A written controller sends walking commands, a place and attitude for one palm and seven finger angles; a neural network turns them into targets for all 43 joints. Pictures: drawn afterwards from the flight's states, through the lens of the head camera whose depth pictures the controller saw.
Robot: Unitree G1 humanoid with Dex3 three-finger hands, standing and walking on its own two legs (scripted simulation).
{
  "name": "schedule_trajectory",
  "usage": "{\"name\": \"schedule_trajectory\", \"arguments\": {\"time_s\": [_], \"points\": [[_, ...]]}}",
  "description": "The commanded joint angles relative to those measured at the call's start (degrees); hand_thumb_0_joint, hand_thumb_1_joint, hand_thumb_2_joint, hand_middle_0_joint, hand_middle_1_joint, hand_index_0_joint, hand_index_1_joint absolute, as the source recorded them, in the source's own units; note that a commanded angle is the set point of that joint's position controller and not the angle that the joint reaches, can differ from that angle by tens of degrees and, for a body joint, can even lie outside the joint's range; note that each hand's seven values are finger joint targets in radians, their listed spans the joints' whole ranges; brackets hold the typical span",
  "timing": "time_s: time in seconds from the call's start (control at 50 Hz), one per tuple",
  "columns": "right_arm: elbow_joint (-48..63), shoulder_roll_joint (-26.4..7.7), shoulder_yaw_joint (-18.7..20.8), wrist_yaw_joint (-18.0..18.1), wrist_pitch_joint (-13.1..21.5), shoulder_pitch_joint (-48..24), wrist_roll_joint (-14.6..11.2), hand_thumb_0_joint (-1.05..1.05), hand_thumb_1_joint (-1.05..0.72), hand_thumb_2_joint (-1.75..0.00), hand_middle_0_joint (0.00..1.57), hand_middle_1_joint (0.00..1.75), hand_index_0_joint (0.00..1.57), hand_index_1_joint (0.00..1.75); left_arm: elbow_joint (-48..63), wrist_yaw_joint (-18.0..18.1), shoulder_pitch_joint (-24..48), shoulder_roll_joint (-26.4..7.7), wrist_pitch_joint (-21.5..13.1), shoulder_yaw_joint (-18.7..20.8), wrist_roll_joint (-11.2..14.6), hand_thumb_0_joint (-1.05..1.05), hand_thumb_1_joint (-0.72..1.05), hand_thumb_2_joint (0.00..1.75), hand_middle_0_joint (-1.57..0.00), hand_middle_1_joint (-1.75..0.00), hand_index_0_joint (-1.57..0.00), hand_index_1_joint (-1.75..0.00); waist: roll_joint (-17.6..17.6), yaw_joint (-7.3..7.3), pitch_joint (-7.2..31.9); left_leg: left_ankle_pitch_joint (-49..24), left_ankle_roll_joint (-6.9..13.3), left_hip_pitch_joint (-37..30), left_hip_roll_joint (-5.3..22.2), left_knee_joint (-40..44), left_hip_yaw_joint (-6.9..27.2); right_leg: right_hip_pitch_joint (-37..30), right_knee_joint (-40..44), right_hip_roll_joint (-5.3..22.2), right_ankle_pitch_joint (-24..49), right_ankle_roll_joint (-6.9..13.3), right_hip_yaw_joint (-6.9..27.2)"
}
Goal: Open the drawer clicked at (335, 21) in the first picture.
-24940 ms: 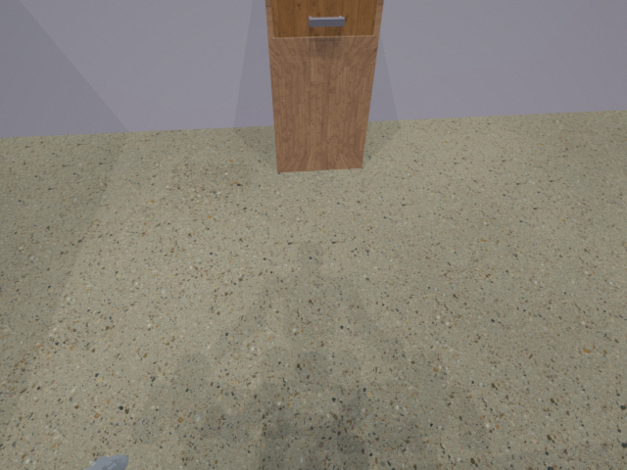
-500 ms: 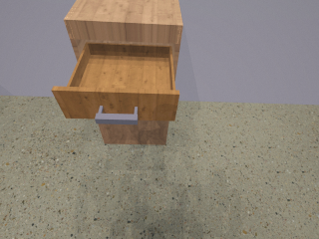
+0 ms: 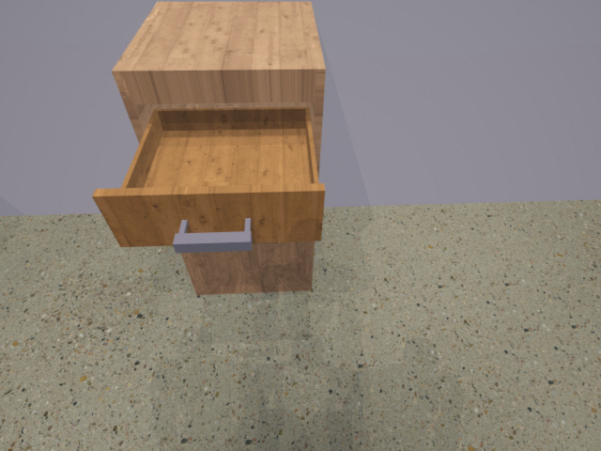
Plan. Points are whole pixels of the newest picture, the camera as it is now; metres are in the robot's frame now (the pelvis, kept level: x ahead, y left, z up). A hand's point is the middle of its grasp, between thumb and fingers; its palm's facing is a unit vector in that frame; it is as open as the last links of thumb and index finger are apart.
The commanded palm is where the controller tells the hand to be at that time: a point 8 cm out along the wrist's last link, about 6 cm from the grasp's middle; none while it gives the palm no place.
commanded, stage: let the arm hang, fingers relaxed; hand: left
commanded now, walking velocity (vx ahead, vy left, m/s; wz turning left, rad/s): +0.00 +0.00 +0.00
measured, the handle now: (214, 233) +0.48 +0.18 -0.03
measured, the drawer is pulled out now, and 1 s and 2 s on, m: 0.30 0.30 0.30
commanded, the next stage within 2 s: look to check the result in 0.14 s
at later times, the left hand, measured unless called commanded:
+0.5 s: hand out of the picture -0.02 +0.15 -0.18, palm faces +0.04 -0.99 -0.17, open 7.4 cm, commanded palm none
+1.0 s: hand out of the picture +0.00 +0.14 -0.17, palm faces +0.04 -0.99 -0.16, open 7.4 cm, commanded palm none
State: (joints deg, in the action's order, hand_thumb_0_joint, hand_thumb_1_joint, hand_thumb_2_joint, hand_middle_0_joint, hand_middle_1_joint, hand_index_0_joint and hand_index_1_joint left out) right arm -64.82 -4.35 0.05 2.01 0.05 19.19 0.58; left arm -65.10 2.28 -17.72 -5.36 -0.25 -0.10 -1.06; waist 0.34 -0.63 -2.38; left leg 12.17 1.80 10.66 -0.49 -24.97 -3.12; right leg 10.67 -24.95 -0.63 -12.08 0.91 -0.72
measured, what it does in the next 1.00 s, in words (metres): stands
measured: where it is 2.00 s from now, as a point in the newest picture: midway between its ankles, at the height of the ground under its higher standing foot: outside the picture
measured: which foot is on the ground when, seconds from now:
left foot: down 0.00-1.00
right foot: down 0.00-1.00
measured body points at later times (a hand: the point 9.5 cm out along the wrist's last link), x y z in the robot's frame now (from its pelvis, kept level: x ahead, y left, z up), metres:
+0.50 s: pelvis +0.01 -0.01 +0.00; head +0.02 -0.01 +0.45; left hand -0.02 +0.20 -0.16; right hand -0.02 -0.21 -0.16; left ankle +0.02 +0.10 -0.74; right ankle +0.02 -0.11 -0.74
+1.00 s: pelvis +0.02 -0.02 +0.00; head +0.04 -0.02 +0.45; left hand +0.00 +0.19 -0.16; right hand -0.01 -0.22 -0.16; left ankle +0.02 +0.10 -0.74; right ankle +0.02 -0.11 -0.74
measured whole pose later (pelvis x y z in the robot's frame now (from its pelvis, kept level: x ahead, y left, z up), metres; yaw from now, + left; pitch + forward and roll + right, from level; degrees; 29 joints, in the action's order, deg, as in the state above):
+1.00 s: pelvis +0.02 -0.02 +0.00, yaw +0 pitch -2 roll +0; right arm -65.6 -5.7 0.4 2.5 0.0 17.1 0.6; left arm -65.9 2.2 -16.5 -6.0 -0.7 0.5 -0.7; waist 0.5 -0.6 -3.9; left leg 12.7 0.2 8.7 0.8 -23.3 -2.4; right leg 8.6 -23.0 -2.0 -12.7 2.3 -1.3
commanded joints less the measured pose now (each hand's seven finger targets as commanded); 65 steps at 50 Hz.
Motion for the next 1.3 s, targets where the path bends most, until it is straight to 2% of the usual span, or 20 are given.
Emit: {"name": "schedule_trajectory", "arguments": {"time_s": [0.0,0.1,0.2,0.34,0.38,0.52,0.56,0.64,0.68,0.76,0.9,0.94,1.02,1.08,1.14,1.22,1.28], "points": [[0.5,-4.9,1.0,0.6,0.3,5.6,0.0,0.0,-0.9,-0.9,0.2,0.3,0.2,0.3,0.8,0.4,-5.6,-5.4,-0.3,1.4,0.4,0.0,0.9,0.9,-0.2,-0.3,-0.2,-0.3,0.4,0.25,-5.2,1.0,1.2,1.2,5.5,5.8,6.5,4.1,5.9,4.6,-0.8,1.9,4.9],[0.6,-4.9,1.0,0.7,0.2,5.2,0.0,0.0,-0.9,-0.9,0.2,0.3,0.2,0.3,0.7,0.4,-5.6,-5.3,-0.3,1.5,0.4,0.0,0.9,0.9,-0.2,-0.3,-0.2,-0.3,0.7,0.27,-5.9,1.6,1.2,1.2,5.6,6.1,6.4,4.2,6.3,4.5,-0.8,1.9,4.9],[0.6,-5.2,1.0,0.7,0.2,5.0,0.0,0.0,-0.9,-0.9,0.2,0.3,0.2,0.3,0.5,0.3,-5.3,-5.4,-0.4,1.5,0.4,0.0,0.9,0.9,-0.2,-0.3,-0.2,-0.3,1.0,0.11,-4.9,0.3,1.1,0.0,5.7,6.0,6.3,3.7,6.4,4.6,0.0,1.9,4.8],[0.6,-5.6,0.9,0.8,0.3,4.8,-0.2,0.0,-0.9,-0.9,0.2,0.3,0.2,0.3,0.2,0.4,-5.4,-5.6,-0.5,1.5,0.4,0.0,0.9,0.9,-0.2,-0.3,-0.2,-0.3,-0.8,0.14,-3.8,-2.5,1.1,-1.4,6.0,5.6,6.2,2.8,6.5,4.6,1.9,1.9,4.9],[0.2,-5.5,0.8,0.8,0.2,4.7,-0.1,0.0,-0.9,-0.9,0.2,0.3,0.2,0.3,0.1,0.3,-5.0,-5.8,-0.4,1.4,0.5,0.0,0.9,0.9,-0.2,-0.3,-0.2,-0.3,0.5,0.08,-4.8,-1.6,0.9,-0.6,5.8,5.9,6.1,2.8,6.8,4.7,1.1,1.9,4.9],[0.1,-5.6,0.9,0.8,0.1,4.2,-0.1,0.0,-0.9,-0.9,0.2,0.3,0.2,0.3,-0.2,0.3,-5.1,-5.7,-0.5,1.5,0.6,0.0,0.9,0.9,-0.2,-0.3,-0.2,-0.3,-0.4,0.13,-3.9,-2.4,0.8,-1.6,5.8,5.5,5.8,2.4,7.0,4.8,1.8,1.9,5.1],[0.1,-5.5,0.9,0.7,0.1,4.2,-0.1,0.0,-0.9,-0.9,0.2,0.3,0.2,0.3,-0.1,0.4,-4.7,-6.0,-0.5,1.5,0.5,0.0,0.9,0.9,-0.2,-0.3,-0.2,-0.3,0.4,0.11,-4.7,-2.7,0.8,-1.3,5.9,5.6,5.8,2.7,7.0,4.9,2.1,1.9,4.9],[0.2,-5.7,1.0,0.7,0.0,3.8,-0.1,0.0,-0.9,-0.9,0.2,0.3,0.2,0.3,0.0,0.4,-5.0,-6.1,-0.6,1.5,0.5,0.0,0.9,0.9,-0.2,-0.3,-0.2,-0.3,-0.8,0.23,-4.4,-1.9,0.6,-1.8,5.8,5.4,5.6,3.1,7.5,4.8,0.8,1.9,5.3],[-0.1,-5.5,1.0,0.7,0.0,4.0,0.0,0.0,-0.9,-0.9,0.2,0.3,0.2,0.3,0.1,0.4,-4.4,-6.0,-0.5,1.5,0.5,0.0,0.9,0.9,-0.2,-0.3,-0.2,-0.3,0.4,0.11,-4.7,-2.1,0.6,-1.2,5.7,5.5,5.5,2.7,7.3,4.9,1.3,2.0,5.3],[0.0,-5.5,1.0,0.8,0.2,3.9,0.0,0.0,-0.9,-0.9,0.2,0.3,0.2,0.3,0.1,0.4,-4.3,-6.0,-0.7,1.7,0.5,0.0,0.9,0.9,-0.2,-0.3,-0.2,-0.3,-0.4,0.1,-3.6,-3.7,0.5,-1.7,5.9,5.2,5.4,1.7,7.1,5.0,3.2,1.9,4.9],[-0.2,-5.5,1.0,0.9,0.2,3.5,0.0,0.0,-0.9,-0.9,0.2,0.3,0.2,0.3,0.1,0.4,-4.1,-5.9,-0.7,1.7,0.6,0.0,0.9,0.9,-0.2,-0.3,-0.2,-0.3,0.2,0.12,-3.2,-4.7,0.4,-2.2,5.9,5.2,5.3,0.9,7.1,5.1,4.7,1.9,5.0],[-0.1,-5.6,1.1,0.8,0.2,3.3,-0.1,0.0,-0.9,-0.9,0.2,0.3,0.2,0.3,0.1,0.4,-4.4,-5.9,-0.8,1.6,0.5,0.0,0.9,0.9,-0.2,-0.3,-0.2,-0.3,-0.6,0.24,-3.6,-4.6,0.4,-2.6,6.1,5.3,5.3,1.6,7.3,4.8,4.5,1.9,5.2],[-0.3,-5.7,0.9,0.9,0.2,3.3,-0.1,0.0,-0.9,-0.9,0.2,0.3,0.2,0.3,0.0,0.4,-4.0,-6.0,-0.7,1.7,0.6,0.0,0.9,0.9,-0.2,-0.3,-0.2,-0.3,0.8,0.21,-4.2,-4.3,0.3,-2.1,6.0,5.7,5.2,1.3,7.3,4.9,4.2,1.9,5.0],[-0.1,-5.8,1.0,0.9,0.2,3.4,-0.1,0.0,-0.9,-0.9,0.2,0.3,0.2,0.3,0.1,0.4,-4.1,-6.1,-0.7,1.7,0.6,0.0,0.9,0.9,-0.2,-0.3,-0.2,-0.3,-0.8,0.19,-3.4,-5.2,0.4,-2.7,6.1,5.5,5.3,0.9,7.2,5.0,5.3,1.8,5.0],[-0.1,-5.8,1.0,1.0,0.3,3.3,-0.2,0.0,-0.9,-0.9,0.2,0.3,0.2,0.3,0.1,0.4,-4.2,-6.1,-0.8,1.7,0.5,0.0,0.9,0.9,-0.2,-0.3,-0.2,-0.3,0.5,0.2,-3.2,-6.0,0.3,-3.2,6.1,5.4,5.2,0.9,7.2,4.8,6.1,1.9,5.0],[-0.3,-5.8,0.9,1.0,0.3,3.4,-0.1,0.0,-0.9,-0.9,0.2,0.3,0.2,0.3,-0.1,0.4,-4.1,-6.0,-0.8,1.7,0.6,0.0,0.9,0.9,-0.2,-0.3,-0.2,-0.3,-0.7,0.2,-3.4,-6.2,0.3,-2.9,6.1,5.6,5.2,0.3,7.0,5.0,6.8,1.9,4.7],[-0.3,-5.8,0.9,1.0,0.3,3.4,0.0,0.0,-0.9,-0.9,0.2,0.3,0.2,0.3,-0.1,0.4,-4.1,-6.1,-0.7,1.7,0.6,0.0,0.9,0.9,-0.2,-0.3,-0.2,-0.3,0.7,0.2,-3.6,-5.9,0.2,-2.9,6.1,5.6,5.1,0.3,7.2,5.0,6.3,1.9,4.9]]}}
